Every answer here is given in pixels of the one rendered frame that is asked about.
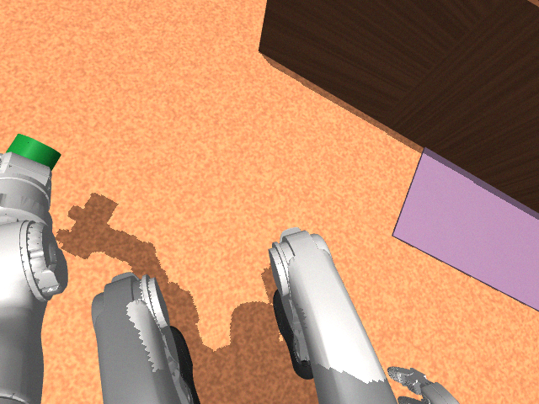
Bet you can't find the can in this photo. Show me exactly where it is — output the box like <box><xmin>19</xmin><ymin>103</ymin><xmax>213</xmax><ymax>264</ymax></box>
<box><xmin>6</xmin><ymin>134</ymin><xmax>61</xmax><ymax>171</ymax></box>

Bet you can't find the right robot hand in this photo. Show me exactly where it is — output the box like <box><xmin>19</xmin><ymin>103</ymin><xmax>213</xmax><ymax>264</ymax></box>
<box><xmin>387</xmin><ymin>367</ymin><xmax>460</xmax><ymax>404</ymax></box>

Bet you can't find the left robot foot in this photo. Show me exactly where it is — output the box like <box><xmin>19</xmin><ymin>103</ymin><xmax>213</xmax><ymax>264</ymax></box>
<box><xmin>170</xmin><ymin>326</ymin><xmax>200</xmax><ymax>404</ymax></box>

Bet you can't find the left robot arm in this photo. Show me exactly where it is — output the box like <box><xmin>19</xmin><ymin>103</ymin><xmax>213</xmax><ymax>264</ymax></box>
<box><xmin>0</xmin><ymin>152</ymin><xmax>68</xmax><ymax>404</ymax></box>

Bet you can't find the right robot foot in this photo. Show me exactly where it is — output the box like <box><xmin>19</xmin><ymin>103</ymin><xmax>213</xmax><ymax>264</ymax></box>
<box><xmin>273</xmin><ymin>289</ymin><xmax>313</xmax><ymax>380</ymax></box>

